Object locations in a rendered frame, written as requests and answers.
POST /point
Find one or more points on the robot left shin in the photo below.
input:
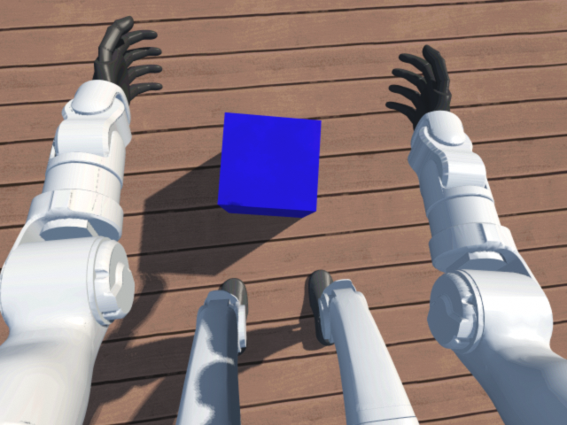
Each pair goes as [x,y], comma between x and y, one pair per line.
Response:
[215,295]

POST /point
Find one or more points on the left robot forearm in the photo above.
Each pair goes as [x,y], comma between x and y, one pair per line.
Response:
[84,175]

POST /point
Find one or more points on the robot left hand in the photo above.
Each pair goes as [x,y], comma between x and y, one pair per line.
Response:
[113,61]

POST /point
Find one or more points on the robot right hand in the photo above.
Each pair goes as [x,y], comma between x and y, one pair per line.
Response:
[433,85]

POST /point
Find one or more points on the carton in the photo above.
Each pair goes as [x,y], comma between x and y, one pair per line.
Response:
[269,165]

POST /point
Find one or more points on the robot right upper arm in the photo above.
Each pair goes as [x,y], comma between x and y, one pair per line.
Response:
[499,325]

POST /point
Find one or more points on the robot right foot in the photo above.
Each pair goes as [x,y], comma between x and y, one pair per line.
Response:
[318,281]

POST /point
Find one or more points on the right robot forearm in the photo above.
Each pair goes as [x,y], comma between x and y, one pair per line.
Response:
[465,229]

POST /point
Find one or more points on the robot left upper arm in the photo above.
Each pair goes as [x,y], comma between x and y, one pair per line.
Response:
[59,298]

